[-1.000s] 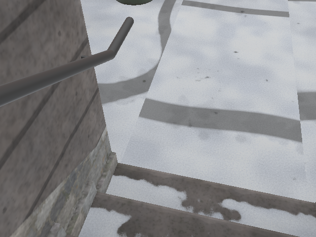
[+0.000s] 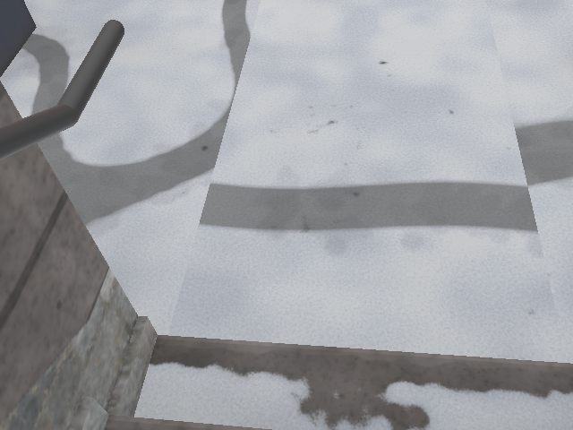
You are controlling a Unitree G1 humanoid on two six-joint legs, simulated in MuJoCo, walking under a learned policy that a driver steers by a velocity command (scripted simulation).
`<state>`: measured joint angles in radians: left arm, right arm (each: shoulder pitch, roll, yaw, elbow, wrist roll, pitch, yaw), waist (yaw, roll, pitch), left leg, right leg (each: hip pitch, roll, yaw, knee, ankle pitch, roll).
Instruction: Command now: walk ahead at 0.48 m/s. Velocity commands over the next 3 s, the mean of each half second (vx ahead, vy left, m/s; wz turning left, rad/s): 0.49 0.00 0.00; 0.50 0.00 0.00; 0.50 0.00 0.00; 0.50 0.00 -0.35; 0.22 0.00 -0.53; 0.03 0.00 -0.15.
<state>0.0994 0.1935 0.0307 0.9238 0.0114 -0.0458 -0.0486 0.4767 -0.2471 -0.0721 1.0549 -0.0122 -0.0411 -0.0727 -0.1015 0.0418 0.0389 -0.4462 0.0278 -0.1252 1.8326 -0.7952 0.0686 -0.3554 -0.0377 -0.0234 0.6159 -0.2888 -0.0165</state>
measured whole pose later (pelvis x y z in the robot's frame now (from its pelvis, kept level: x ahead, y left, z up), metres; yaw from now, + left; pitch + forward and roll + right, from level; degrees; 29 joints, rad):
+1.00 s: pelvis +0.53 +0.00 -0.24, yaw +2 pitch -1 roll +3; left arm 0.09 0.23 0.06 0.93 0.03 -0.02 -0.04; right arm 0.52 -0.17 -0.03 1.06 -0.03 -0.06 -0.06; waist -0.10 -0.07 -0.01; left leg -0.19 -0.06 0.07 0.99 -0.79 0.04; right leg -0.55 -0.06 0.06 0.61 0.38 -0.02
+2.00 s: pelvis +1.18 -0.02 -0.50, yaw -12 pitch +1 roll +2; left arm 0.06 0.24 0.05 0.86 0.03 -0.03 -0.04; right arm 0.41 -0.20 -0.05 1.03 -0.01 -0.10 -0.01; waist -0.03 -0.04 0.06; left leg -0.02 -0.02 0.23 0.38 -0.37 0.03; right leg -0.67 -0.05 -0.05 0.79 -0.01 -0.11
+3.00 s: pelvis +1.40 -0.07 -0.49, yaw -32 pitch -1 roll +0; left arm 0.24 0.23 0.01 1.04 0.02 0.04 0.00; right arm 0.20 -0.22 0.02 0.91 0.00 0.01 -0.01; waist 0.02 -0.01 0.02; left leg -0.22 -0.02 0.02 0.44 -0.20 0.03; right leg -0.11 0.01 0.11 0.41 -0.29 0.03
